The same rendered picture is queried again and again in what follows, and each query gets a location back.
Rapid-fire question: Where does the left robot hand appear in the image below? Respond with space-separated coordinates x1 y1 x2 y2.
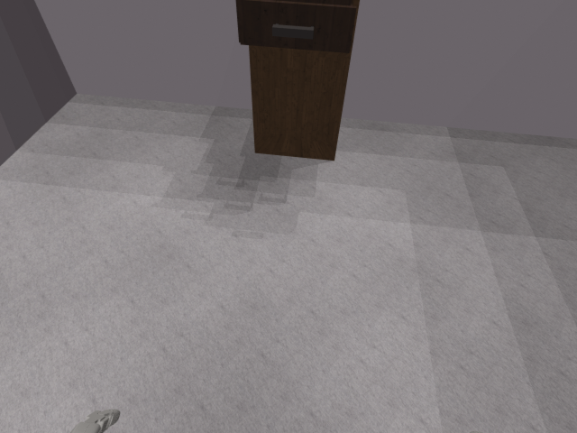
70 409 120 433

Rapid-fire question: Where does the drawer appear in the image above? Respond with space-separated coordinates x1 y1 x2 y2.
236 0 356 53

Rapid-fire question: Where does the cabinet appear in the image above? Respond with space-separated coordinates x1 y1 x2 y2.
249 0 360 161

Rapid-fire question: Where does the handle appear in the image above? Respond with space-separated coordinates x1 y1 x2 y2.
272 23 314 40

